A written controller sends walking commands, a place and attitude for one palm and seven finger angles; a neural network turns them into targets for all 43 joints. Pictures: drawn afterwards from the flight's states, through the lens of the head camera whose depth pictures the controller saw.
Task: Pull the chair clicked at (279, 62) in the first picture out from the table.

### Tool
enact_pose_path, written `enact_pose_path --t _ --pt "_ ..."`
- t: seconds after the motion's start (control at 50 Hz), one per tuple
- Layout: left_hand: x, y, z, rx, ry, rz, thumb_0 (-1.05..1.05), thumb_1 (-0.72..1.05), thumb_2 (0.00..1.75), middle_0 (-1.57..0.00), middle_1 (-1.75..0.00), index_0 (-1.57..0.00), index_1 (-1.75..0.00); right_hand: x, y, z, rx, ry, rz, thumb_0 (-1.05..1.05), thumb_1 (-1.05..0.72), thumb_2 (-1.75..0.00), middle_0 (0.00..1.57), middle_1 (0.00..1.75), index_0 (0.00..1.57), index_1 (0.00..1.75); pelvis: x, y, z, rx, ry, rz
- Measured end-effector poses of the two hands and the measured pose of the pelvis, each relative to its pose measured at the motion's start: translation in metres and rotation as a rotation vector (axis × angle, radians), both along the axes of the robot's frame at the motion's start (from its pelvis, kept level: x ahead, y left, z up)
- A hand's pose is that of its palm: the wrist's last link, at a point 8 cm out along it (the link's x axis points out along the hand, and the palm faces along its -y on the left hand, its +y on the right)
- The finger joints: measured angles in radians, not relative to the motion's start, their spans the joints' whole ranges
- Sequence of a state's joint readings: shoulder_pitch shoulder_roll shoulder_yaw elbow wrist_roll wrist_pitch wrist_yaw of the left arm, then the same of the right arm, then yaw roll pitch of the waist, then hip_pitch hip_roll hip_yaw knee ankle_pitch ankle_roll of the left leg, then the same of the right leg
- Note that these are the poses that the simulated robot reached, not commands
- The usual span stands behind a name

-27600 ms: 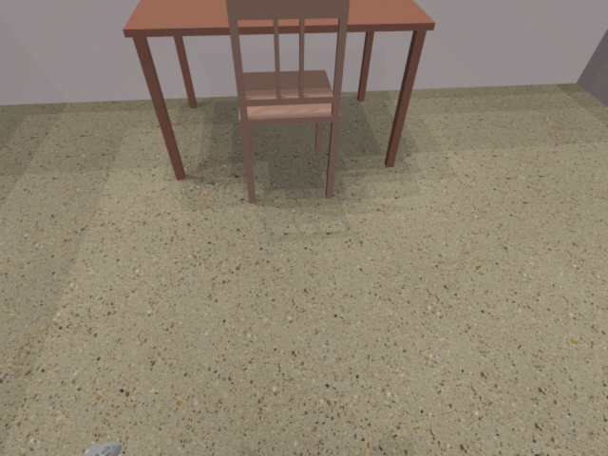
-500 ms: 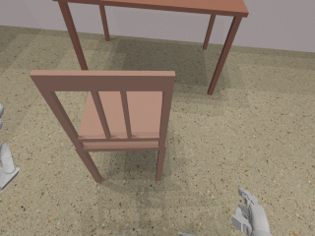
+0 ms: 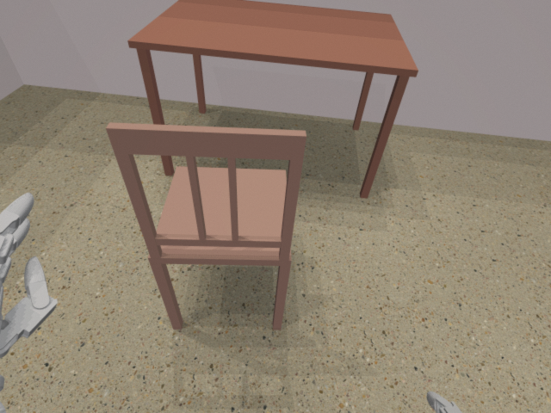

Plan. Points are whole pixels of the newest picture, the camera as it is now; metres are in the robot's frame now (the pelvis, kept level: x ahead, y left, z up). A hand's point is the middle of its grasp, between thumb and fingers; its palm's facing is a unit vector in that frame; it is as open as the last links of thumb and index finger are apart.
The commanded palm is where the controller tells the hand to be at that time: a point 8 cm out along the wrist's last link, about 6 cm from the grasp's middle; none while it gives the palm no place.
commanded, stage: stop stepping back and stand still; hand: left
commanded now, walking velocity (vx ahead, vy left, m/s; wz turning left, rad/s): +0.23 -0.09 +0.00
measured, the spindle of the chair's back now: (197, 200) +0.61 +0.20 -0.09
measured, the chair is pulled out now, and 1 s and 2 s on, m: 0.64 0.64 0.64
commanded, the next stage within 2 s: let the arm hang, fingers relaxed in 0.18 s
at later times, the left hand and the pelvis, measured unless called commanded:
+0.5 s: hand out of the picture +0.10 +0.17 -0.16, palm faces +0.00 -0.99 -0.15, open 7.4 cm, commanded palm none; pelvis -0.01 +0.00 -0.02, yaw +1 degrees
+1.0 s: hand out of the picture -0.02 +0.19 -0.16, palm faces +0.03 -0.97 -0.23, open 7.3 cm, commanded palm none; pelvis +0.00 +0.01 +0.00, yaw +1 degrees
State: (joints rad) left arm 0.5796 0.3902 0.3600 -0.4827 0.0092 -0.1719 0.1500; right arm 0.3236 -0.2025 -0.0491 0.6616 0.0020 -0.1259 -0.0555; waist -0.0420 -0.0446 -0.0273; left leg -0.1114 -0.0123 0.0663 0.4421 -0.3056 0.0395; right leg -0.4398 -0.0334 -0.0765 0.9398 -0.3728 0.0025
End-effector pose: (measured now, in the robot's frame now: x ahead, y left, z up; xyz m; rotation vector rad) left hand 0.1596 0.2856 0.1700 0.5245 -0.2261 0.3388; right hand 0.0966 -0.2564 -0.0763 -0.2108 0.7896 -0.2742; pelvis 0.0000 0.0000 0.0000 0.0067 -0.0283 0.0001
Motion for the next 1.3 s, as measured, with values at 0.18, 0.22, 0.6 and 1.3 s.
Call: enact_pose_path --t 0.18,0.22,0.6,1.3 --pt "-0.013 0.021 0.041 0.203 -0.076 0.089 0.01 0.89 0.90 -0.21 -0.30 -0.21 -0.30 0.022 0.027 -0.032 0.120 0.021 0.085 0.01 -0.91 -0.90 0.21 0.30 0.20 0.30 -0.006 -0.005 -0.010 -0.043 0.018 0.000" --pt "-0.011 0.026 0.026 0.136 -0.035 0.128 0.00 0.89 0.90 -0.21 -0.30 -0.21 -0.30 0.026 0.028 -0.037 0.140 0.033 0.089 0.01 -0.91 -0.90 0.21 0.30 0.20 0.30 -0.008 -0.005 -0.010 -0.055 0.010 0.011" --pt "-0.104 -0.067 -0.316 -0.614 1.279 0.148 -0.08 1.02 0.90 -0.21 -0.30 -0.20 -0.30 -0.050 0.030 -0.049 0.073 0.434 0.086 0.01 -0.92 -0.90 0.20 0.30 0.20 0.30 -0.008 0.000 -0.007 -0.018 0.016 0.035" --pt "-0.180 -0.082 -0.315 -0.612 1.577 0.246 0.01 0.92 0.90 -0.20 -0.30 -0.20 -0.30 -0.123 0.063 -0.069 0.209 0.638 -0.013 0.00 -0.91 -0.90 0.20 0.30 0.19 0.30 0.003 0.005 0.002 -0.006 -0.001 0.010"
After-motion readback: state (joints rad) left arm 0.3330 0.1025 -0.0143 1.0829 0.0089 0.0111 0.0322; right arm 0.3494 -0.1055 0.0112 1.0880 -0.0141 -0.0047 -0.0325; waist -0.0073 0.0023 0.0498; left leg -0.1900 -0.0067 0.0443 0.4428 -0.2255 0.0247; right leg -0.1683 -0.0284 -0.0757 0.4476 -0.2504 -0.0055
